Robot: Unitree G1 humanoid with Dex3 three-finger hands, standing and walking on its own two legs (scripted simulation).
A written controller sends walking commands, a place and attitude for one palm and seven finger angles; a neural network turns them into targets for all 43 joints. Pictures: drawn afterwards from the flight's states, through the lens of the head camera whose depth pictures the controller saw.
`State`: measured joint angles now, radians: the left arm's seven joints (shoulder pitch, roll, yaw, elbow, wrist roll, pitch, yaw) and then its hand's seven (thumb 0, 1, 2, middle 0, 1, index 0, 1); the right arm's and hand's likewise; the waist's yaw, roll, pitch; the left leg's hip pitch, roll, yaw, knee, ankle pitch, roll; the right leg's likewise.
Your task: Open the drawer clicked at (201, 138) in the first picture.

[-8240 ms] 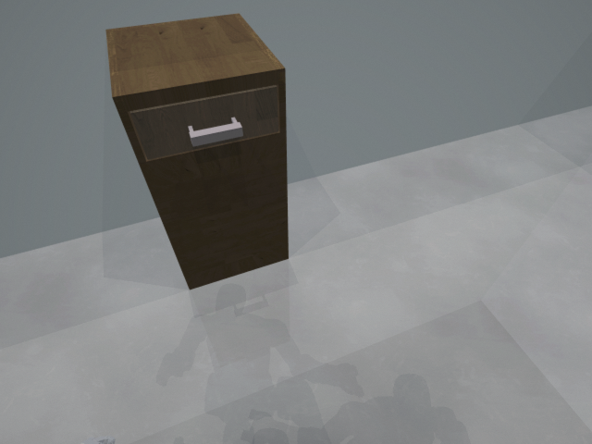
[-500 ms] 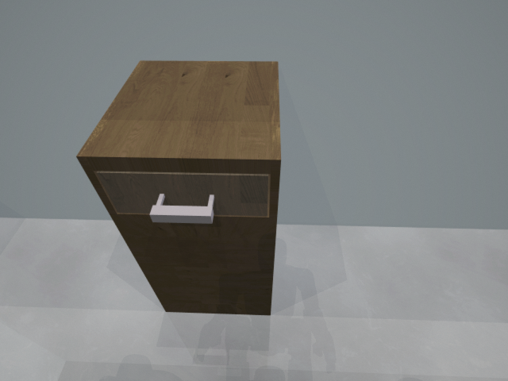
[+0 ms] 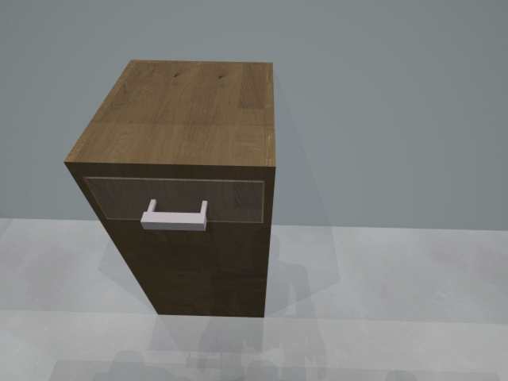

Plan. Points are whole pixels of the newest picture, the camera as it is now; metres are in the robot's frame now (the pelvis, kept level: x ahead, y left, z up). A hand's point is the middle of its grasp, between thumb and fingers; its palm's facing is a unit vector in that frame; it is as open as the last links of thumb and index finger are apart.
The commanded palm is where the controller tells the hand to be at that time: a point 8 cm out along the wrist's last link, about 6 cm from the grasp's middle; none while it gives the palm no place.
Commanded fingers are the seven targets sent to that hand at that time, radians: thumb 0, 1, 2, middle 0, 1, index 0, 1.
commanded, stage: come to a stop and stand still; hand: left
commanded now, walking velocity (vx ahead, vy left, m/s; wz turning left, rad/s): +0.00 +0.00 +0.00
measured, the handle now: (176, 212) +0.46 +0.20 -0.06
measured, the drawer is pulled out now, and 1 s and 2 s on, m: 0.00 0.00 0.00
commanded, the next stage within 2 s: look again from close up in 0.04 s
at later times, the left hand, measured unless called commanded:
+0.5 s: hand out of the picture -0.02 +0.14 -0.18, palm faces +0.04 -0.99 -0.16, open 7.4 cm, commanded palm none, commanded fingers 0.00 0.90 0.90 -0.20 -0.30 -0.20 -0.30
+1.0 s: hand out of the picture -0.02 +0.14 -0.18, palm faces +0.03 -0.98 -0.22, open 7.4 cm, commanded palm none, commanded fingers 0.00 0.90 0.90 -0.20 -0.30 -0.20 -0.30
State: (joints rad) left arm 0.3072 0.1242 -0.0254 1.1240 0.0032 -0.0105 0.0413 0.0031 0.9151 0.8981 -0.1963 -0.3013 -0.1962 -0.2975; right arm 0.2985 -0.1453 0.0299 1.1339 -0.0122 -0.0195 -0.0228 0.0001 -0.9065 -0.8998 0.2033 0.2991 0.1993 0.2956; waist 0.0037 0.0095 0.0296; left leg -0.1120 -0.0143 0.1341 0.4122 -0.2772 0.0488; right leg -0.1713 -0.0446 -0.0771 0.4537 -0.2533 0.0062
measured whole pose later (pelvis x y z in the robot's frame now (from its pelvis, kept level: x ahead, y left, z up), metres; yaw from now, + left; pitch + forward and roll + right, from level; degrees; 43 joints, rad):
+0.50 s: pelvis +0.01 -0.01 +0.00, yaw +0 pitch -1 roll +0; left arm 0.32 0.10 -0.02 1.13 0.01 -0.02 0.05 0.00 0.91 0.90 -0.20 -0.30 -0.20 -0.30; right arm 0.32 -0.11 0.03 1.15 -0.01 -0.02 -0.03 0.00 -0.91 -0.90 0.20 0.30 0.20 0.30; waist 0.01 0.00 0.03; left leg -0.10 0.00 0.13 0.39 -0.27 0.04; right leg -0.16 -0.03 -0.08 0.43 -0.25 0.00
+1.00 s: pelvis -0.02 -0.03 -0.01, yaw -1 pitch -1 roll +2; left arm 0.29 0.13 0.02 1.05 0.01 0.02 0.05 0.01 0.91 0.90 -0.20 -0.30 -0.20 -0.30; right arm 0.27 -0.13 -0.02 1.08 -0.01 0.02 -0.03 0.01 -0.91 -0.90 0.20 0.30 0.20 0.30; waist 0.01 0.00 0.08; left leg -0.19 0.01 0.15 0.48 -0.28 0.02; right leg -0.27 -0.02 -0.06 0.56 -0.27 -0.03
